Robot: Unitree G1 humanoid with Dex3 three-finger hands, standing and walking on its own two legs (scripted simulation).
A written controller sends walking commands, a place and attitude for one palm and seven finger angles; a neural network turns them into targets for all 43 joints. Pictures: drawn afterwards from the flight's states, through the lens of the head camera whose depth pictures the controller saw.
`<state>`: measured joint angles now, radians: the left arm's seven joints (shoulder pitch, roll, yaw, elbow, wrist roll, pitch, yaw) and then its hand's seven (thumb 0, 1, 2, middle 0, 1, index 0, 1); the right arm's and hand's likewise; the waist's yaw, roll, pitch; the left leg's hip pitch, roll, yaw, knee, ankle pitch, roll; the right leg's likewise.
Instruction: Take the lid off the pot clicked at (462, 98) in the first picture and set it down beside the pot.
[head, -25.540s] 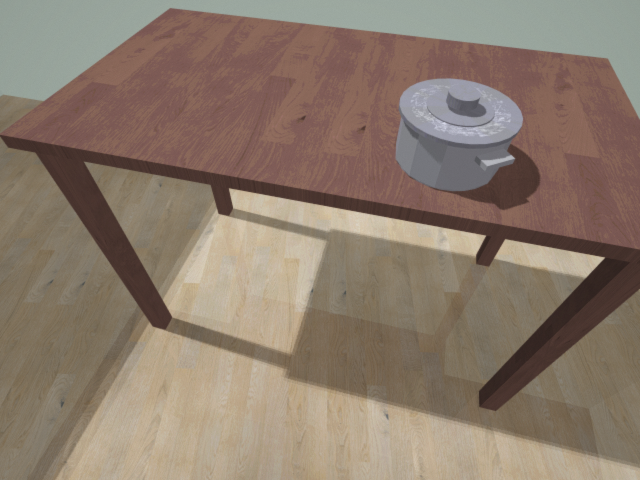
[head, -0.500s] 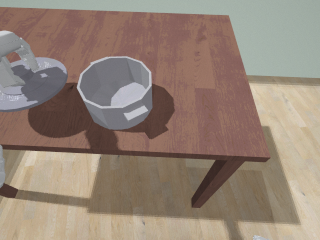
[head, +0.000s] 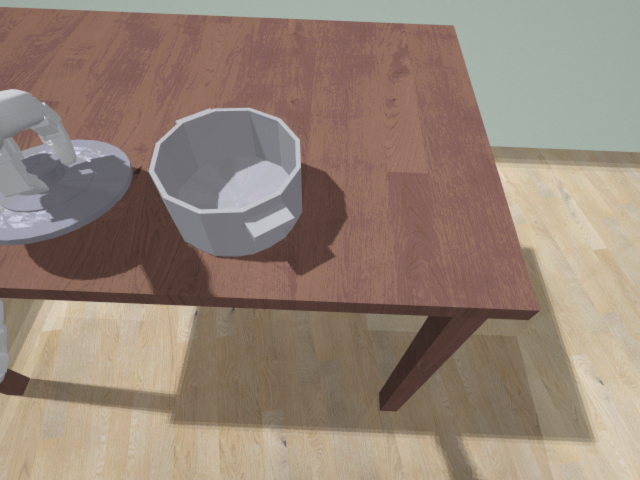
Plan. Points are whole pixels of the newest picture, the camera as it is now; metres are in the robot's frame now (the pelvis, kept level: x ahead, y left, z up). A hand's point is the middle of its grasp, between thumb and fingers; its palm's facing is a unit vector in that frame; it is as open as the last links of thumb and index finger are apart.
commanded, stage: lower the lid onto the table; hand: left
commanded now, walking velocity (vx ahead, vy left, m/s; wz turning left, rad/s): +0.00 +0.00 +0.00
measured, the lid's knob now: (39, 171) +0.45 +0.35 +0.11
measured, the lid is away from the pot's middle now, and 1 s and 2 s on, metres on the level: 0.23 0.24 0.24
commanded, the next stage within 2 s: open the fingers wide in 0.48 s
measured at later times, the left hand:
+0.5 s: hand (30, 183) +0.43 +0.35 +0.11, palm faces -0.48 -0.21 -0.85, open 7.9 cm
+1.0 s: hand (20, 203) +0.40 +0.35 +0.11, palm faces -0.45 -0.12 -0.89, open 7.9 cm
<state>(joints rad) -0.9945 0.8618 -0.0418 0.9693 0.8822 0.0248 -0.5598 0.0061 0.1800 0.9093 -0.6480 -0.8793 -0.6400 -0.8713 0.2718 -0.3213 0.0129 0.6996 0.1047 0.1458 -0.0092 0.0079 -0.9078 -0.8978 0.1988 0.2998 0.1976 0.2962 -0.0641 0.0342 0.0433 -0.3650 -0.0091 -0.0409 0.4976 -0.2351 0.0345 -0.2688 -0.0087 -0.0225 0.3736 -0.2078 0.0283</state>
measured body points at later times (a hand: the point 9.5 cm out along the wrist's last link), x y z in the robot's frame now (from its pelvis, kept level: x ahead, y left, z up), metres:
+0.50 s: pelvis +0.00 +0.01 +0.00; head +0.08 +0.02 +0.44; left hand +0.46 +0.36 +0.16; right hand +0.03 -0.28 -0.12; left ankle +0.01 +0.10 -0.74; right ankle -0.02 -0.15 -0.74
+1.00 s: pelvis -0.01 +0.01 -0.01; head +0.06 +0.01 +0.44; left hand +0.42 +0.36 +0.16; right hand +0.05 -0.27 -0.13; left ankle +0.01 +0.10 -0.74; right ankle -0.02 -0.14 -0.74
